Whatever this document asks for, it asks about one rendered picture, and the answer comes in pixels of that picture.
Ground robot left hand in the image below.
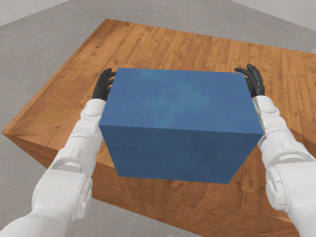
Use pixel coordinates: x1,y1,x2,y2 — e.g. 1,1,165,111
92,67,117,102

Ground right robot forearm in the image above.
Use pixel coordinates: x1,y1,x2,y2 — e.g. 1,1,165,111
252,95,316,170

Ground carton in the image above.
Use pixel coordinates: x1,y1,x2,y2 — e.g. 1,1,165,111
98,67,264,184

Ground right robot upper arm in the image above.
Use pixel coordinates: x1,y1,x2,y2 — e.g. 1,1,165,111
266,161,316,237

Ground robot right hand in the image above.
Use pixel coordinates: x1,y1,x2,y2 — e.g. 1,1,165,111
234,63,266,98

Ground pedestal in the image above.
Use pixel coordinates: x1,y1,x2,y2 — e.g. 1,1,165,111
1,18,316,237

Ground left robot forearm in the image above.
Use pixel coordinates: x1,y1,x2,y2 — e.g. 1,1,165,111
32,99,106,209

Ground left robot upper arm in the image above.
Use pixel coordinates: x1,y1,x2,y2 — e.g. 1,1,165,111
0,169,93,237

